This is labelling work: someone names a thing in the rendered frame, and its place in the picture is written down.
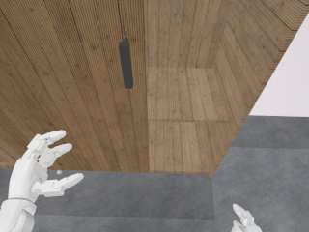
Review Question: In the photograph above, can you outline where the handle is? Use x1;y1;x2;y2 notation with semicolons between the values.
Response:
119;37;133;89

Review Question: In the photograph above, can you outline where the wardrobe door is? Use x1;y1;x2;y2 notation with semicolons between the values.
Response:
0;136;22;163
0;0;150;173

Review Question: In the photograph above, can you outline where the right robot hand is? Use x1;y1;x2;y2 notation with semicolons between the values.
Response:
231;204;262;232

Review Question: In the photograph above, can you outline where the left robot hand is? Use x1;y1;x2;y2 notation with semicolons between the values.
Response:
8;130;84;203

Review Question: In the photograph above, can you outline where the left robot forearm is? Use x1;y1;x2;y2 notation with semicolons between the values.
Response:
0;197;37;232

